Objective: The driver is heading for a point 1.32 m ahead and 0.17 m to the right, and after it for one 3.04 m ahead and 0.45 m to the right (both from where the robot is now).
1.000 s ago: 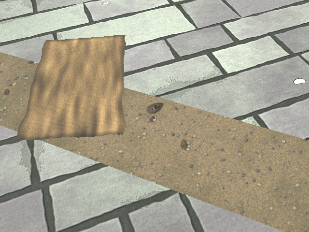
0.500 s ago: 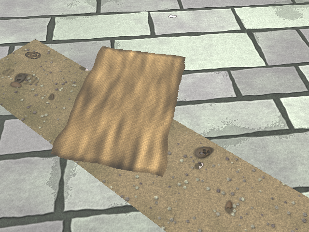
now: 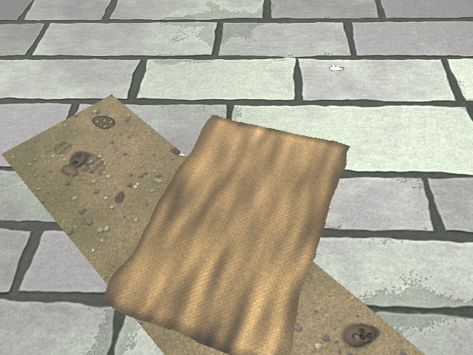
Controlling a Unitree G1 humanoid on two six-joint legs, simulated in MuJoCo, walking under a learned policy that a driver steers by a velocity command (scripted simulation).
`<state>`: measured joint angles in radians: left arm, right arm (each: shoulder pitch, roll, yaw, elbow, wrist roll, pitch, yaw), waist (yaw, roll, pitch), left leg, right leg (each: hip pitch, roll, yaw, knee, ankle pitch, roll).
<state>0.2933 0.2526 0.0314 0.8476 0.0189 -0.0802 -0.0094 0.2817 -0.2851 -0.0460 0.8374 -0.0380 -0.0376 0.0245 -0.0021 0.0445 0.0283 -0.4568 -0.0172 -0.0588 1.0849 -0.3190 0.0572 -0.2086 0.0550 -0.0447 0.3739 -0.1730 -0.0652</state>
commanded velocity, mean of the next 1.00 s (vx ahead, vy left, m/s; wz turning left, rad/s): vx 0.50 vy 0.00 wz -0.16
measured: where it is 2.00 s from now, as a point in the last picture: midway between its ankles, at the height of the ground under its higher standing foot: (293, 205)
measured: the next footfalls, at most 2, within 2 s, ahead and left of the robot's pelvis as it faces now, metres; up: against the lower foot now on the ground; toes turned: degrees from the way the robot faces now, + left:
left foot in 0.32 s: +0.32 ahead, +0.12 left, +0.00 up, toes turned +3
right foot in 0.88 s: +0.60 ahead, -0.07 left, +0.00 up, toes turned -14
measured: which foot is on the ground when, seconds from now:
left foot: up 0.00-0.30, down 0.32-0.90, up 0.92-1.00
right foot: down 0.00-0.32, up 0.34-0.86, down 0.88-1.00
